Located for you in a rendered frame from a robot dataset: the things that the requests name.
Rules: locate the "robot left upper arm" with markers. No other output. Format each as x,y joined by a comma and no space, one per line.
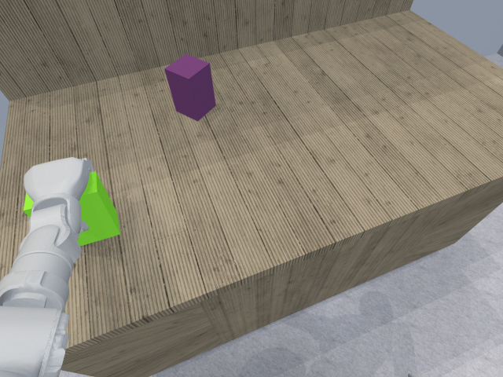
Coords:
32,341

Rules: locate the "robot left hand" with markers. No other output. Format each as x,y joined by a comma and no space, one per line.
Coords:
69,176

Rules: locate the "table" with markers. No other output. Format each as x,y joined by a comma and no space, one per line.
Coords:
349,138

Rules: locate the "left robot forearm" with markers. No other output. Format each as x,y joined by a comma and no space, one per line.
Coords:
40,273

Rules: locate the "sponge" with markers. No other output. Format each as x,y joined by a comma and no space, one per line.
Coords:
97,211

